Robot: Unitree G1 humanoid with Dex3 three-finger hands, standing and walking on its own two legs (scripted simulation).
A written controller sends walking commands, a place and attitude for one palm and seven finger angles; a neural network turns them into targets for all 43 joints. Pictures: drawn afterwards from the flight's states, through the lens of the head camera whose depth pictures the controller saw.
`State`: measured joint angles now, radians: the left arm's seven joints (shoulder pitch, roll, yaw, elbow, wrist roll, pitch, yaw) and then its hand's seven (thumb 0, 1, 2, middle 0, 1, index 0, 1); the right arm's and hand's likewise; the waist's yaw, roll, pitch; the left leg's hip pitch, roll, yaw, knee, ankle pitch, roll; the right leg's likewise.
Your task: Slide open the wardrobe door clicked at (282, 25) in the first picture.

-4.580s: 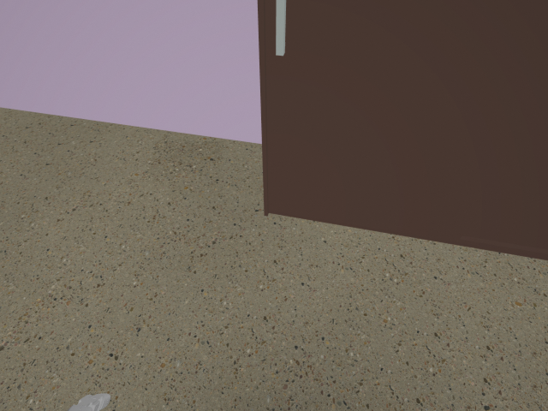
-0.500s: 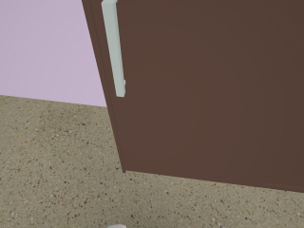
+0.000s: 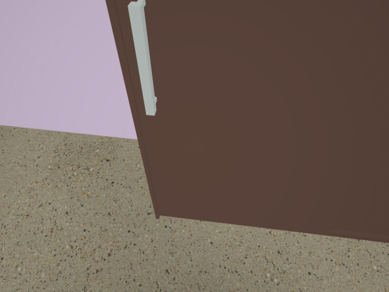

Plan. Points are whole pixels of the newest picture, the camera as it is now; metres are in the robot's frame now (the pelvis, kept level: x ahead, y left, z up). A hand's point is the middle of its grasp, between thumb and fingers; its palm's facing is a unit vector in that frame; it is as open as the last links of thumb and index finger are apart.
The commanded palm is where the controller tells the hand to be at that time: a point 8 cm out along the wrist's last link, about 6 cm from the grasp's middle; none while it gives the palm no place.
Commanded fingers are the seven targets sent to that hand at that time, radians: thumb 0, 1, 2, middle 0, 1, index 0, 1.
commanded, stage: come to a stop and stand still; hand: left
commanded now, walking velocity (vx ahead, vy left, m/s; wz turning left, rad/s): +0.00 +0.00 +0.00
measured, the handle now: (147, 63) +0.55 +0.16 +0.18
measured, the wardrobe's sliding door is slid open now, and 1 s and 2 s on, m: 0.00 0.00 0.00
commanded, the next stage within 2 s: look again from close up in 1.36 s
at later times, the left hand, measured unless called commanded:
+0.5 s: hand out of the picture -0.04 +0.17 -0.17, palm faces +0.03 -0.99 -0.17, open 7.4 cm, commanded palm none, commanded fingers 0.00 0.90 0.90 -0.20 -0.30 -0.20 -0.30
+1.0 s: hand out of the picture +0.04 +0.20 -0.16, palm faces +0.02 -0.97 -0.24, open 7.3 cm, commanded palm none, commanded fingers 0.00 0.90 0.90 -0.20 -0.30 -0.20 -0.30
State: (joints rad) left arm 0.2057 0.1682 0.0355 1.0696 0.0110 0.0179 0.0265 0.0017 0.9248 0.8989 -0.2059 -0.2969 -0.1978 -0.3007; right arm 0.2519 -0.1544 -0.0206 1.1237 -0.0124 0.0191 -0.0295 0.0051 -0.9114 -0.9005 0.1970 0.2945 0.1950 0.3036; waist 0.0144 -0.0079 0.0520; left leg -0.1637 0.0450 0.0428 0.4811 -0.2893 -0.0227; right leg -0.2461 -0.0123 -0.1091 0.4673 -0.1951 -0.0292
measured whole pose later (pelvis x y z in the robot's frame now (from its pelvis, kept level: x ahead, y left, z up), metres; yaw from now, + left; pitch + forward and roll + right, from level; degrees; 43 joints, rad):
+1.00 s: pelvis +0.02 +0.02 +0.00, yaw -1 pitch -2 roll +1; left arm 0.25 0.15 0.00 1.10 0.01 -0.02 0.03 0.00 0.92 0.90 -0.20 -0.30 -0.20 -0.30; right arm 0.31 -0.17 0.02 1.10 -0.02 -0.03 -0.03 0.01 -0.91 -0.90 0.20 0.29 0.20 0.30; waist 0.00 0.05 0.03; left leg -0.10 0.00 0.07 0.42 -0.29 0.01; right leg -0.23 -0.06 -0.08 0.49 -0.23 0.00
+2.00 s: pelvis +0.01 +0.00 +0.00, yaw +0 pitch -2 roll +0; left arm 0.27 0.15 0.01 1.11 0.01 -0.02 0.02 0.00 0.91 0.90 -0.20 -0.30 -0.20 -0.30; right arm 0.30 -0.13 0.02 1.14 -0.01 -0.02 -0.03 0.00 -0.91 -0.90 0.20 0.29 0.20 0.30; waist 0.01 0.01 0.06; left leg -0.11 0.03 0.05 0.41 -0.27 -0.02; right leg -0.21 -0.02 -0.11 0.44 -0.20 -0.03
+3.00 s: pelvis +0.08 +0.01 -0.01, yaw +3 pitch -1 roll +1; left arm 0.15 0.15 0.05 1.03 0.02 -0.01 0.05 0.00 0.93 0.90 -0.20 -0.30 -0.20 -0.30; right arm 0.31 -0.10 -0.02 1.12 0.00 0.00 -0.04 0.01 -0.91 -0.90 0.20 0.29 0.20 0.30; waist -0.02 0.00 0.11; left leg -0.22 0.03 0.07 0.64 -0.42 -0.02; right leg -0.31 -0.05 -0.13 0.59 -0.26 -0.04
